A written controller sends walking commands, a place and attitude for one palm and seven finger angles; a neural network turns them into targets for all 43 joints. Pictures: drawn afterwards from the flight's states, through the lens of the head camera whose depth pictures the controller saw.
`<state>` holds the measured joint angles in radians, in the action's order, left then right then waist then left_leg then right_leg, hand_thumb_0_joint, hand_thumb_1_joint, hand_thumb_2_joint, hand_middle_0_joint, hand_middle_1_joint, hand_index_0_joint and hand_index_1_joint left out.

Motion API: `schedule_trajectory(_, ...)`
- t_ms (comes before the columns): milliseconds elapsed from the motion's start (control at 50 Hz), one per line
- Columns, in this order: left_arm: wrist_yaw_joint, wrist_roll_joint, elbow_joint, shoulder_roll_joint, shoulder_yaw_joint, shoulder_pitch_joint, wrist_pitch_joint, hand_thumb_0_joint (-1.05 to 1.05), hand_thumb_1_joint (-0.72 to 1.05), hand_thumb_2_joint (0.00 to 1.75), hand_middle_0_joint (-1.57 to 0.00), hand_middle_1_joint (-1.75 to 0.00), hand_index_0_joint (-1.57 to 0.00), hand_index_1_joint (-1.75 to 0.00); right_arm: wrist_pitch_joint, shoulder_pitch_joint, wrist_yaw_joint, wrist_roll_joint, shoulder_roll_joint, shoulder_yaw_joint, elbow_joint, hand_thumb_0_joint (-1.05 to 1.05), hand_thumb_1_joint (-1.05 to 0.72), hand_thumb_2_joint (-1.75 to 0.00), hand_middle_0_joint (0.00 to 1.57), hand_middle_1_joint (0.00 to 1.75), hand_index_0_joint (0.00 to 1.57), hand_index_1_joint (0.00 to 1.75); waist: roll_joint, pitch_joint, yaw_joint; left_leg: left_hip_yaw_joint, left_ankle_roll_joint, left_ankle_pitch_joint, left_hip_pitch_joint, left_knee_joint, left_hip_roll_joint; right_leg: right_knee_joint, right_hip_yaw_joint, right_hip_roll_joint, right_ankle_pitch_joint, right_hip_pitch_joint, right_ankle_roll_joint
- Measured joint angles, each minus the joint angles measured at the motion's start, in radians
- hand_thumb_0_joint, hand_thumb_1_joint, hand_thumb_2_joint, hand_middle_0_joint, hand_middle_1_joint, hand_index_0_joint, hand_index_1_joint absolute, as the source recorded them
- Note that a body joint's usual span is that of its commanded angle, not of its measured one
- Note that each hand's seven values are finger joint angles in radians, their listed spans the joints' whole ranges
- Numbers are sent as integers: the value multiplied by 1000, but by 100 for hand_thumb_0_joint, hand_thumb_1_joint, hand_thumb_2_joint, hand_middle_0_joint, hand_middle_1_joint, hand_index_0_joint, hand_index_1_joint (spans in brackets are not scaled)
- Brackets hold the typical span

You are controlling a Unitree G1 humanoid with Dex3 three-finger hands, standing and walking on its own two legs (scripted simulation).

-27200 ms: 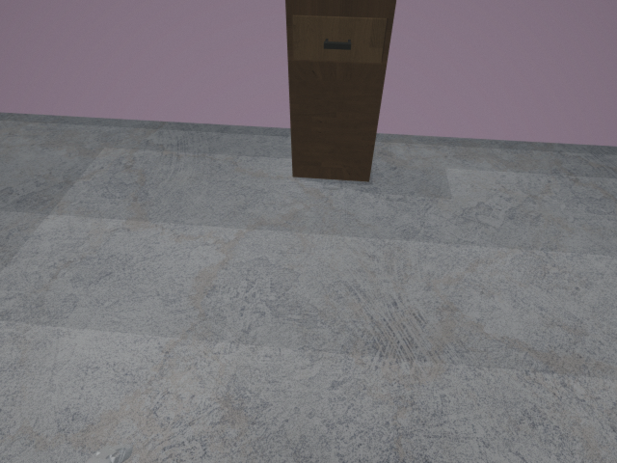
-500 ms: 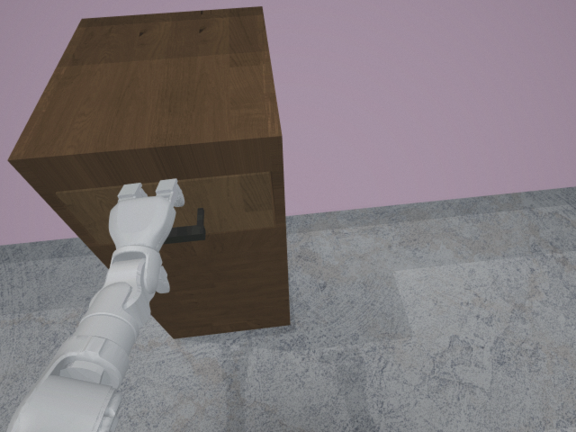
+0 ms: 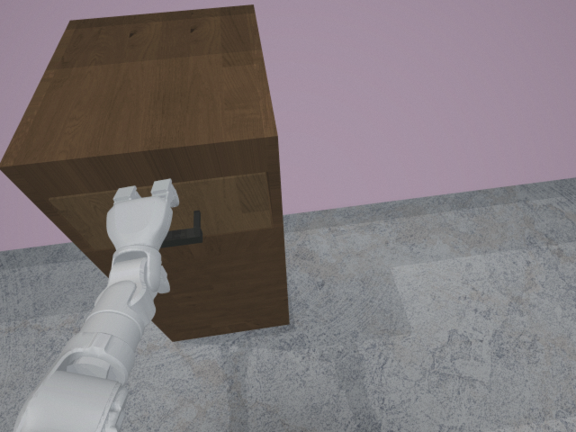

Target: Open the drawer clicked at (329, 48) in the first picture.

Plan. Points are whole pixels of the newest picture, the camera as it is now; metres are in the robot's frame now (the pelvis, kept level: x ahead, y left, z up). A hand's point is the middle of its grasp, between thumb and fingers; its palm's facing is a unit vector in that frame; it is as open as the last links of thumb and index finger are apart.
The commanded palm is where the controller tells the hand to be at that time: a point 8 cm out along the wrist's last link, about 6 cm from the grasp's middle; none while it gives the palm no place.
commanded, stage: re-aim the fingers above the handle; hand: left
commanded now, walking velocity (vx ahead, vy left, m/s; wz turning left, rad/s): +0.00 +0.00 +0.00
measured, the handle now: (172, 229) +0.46 +0.22 -0.05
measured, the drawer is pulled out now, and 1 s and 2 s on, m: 0.00 0.00 0.00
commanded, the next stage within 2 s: lower the fingers behind the handle in 0.76 s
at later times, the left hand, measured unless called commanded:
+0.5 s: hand (144, 243) +0.40 +0.23 +0.01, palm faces -0.04 -0.01 -1.00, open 13.8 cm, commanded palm +0.38 +0.22 +0.07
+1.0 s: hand (167, 232) +0.42 +0.20 +0.01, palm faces -0.02 -0.01 -1.00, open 13.6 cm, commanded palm +0.39 +0.23 +0.06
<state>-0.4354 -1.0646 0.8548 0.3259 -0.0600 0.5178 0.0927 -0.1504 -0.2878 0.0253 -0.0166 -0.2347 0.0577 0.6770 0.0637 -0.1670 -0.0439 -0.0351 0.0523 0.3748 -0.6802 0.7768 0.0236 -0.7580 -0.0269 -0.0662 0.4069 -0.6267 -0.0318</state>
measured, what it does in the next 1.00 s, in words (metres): stands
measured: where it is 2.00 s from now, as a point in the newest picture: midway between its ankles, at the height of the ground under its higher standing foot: outside the picture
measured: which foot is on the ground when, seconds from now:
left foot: down 0.00-1.00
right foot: down 0.00-1.00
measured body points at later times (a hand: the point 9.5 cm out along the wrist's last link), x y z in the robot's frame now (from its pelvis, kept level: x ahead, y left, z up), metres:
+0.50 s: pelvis +0.00 +0.00 +0.00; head +0.05 -0.02 +0.45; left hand +0.39 +0.23 +0.06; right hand +0.09 -0.26 -0.13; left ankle -0.01 +0.09 -0.71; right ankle -0.03 -0.10 -0.71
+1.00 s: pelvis -0.01 -0.01 +0.00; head +0.06 -0.03 +0.45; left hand +0.41 +0.20 +0.06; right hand +0.07 -0.26 -0.14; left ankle -0.01 +0.09 -0.71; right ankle -0.03 -0.10 -0.71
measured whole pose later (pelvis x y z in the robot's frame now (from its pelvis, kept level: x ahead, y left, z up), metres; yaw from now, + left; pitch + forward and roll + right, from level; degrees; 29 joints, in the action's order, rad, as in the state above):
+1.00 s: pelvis -0.01 -0.01 +0.00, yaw +0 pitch +15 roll +0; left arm -0.44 -1.04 0.94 0.30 -0.11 0.61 0.18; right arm -0.17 -0.25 0.04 -0.03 -0.22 0.02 0.69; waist 0.06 -0.15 -0.06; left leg -0.04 0.04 0.35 -0.67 0.75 0.02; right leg -0.75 -0.03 -0.07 0.40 -0.62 -0.04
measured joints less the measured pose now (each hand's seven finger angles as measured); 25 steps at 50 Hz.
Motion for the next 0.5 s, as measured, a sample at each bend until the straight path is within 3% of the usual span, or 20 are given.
schedule_trajectory(80, 30, 36, -7, 16, -24, -15, 45, 0, -48, 31, -34, -121, -32, -120, 4, -9, 2, -6, 0, 5, 10, 1, -91, -90, 20, 30, 20, 30, 2, 5, 6, 12, 1, -5, 21, -15, 5, 21, 11, 4, -4, 28, 1)
schedule_trajectory(160, 79, 59, -36, 10, -86, -8, 32, 0, -48, 31, -33, -120, -32, -120, 15, -12, 8, -6, -2, 12, 19, 1, -90, -90, 20, 30, 20, 30, -2, 11, 10, 30, 0, -9, 37, -21, 13, 35, 29, 11, -4, 54, 1)
schedule_trajectory(240, 89, 45, -51, -22, -123, 14, -21, 0, -48, 31, -32, -120, -32, -120, 23, 3, 9, 1, -6, 15, 17, 1, -90, -90, 20, 30, 20, 30, -6, 13, 7, 35, 1, -8, 37, -13, 17, 29, 35, 15, -1, 56, 1)
schedule_trajectory(320, 45, 9, -46, -50, -80, 26, -52, 0, -48, 31, -32, -120, -32, -120, 18, 26, 3, 7, -7, 7, 4, 1, -91, -90, 20, 30, 20, 30, -7, 4, 2, 17, 1, -3, 22, -3, 12, 7, 17, 11, 3, 30, 1)
schedule_trajectory(420, -5, -8, -9, -33, -24, 21, 11, 0, -48, 31, -32, -120, -32, -120, 2, 35, -1, 6, 1, -7, -10, 0, -91, -90, 20, 30, 20, 30, -4, -3, 5, -5, -1, -2, 20, -8, 3, -2, -5, 3, 2, 15, 0)
schedule_trajectory(500, 28, 19, 20, 4, -19, -1, 79, 0, -48, 31, -32, -120, -32, -120, -7, 23, 1, -7, 6, -15, -12, 0, -91, -90, 20, 30, 20, 30, -1, 3, 10, 1, -4, -11, 38, -28, 2, 19, 0, 2, -6, 34, -3)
